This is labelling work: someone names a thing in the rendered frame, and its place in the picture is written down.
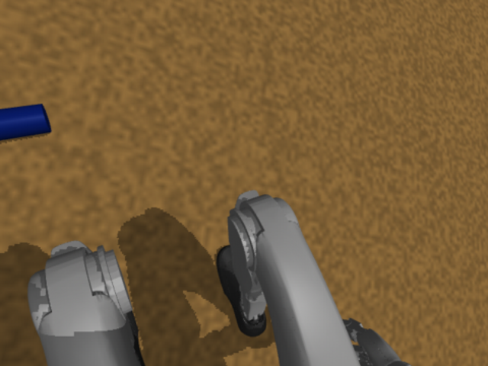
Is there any left robot foot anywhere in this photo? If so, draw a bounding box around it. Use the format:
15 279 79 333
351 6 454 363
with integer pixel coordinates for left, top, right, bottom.
127 311 145 366

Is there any can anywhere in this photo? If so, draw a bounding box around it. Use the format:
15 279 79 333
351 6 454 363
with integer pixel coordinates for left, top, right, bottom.
0 104 51 140

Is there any right robot foot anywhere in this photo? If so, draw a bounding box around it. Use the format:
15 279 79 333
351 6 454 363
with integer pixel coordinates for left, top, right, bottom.
217 245 266 337

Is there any right robot hand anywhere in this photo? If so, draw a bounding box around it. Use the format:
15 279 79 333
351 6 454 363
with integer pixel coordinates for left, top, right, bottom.
342 318 401 366

